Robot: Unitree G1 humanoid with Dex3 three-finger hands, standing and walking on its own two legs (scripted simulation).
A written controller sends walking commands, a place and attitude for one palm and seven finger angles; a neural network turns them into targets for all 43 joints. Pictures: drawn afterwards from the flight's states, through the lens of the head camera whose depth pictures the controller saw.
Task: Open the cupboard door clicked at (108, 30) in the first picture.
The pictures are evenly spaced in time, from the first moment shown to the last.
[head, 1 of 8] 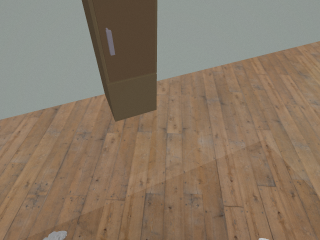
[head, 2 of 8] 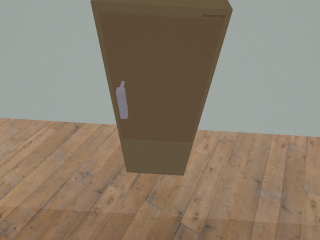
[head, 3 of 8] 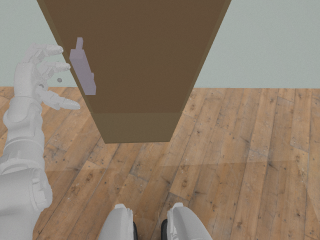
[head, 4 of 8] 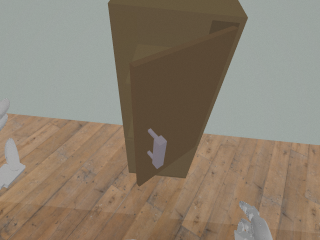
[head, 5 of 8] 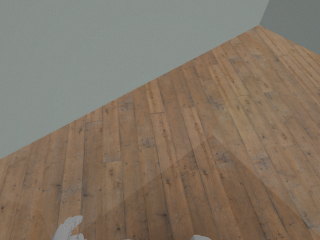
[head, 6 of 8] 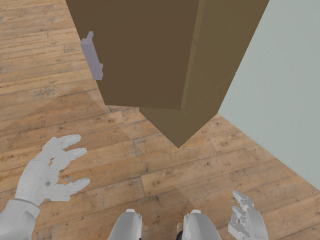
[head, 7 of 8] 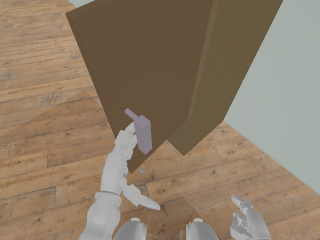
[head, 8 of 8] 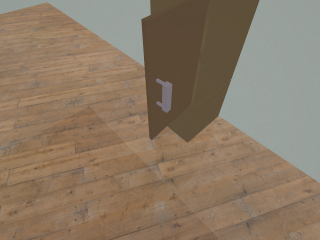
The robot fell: no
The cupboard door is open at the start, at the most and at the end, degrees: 0 95 95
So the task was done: yes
